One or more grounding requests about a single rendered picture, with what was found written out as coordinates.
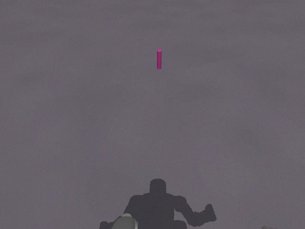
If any can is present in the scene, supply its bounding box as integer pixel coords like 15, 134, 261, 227
157, 50, 162, 69

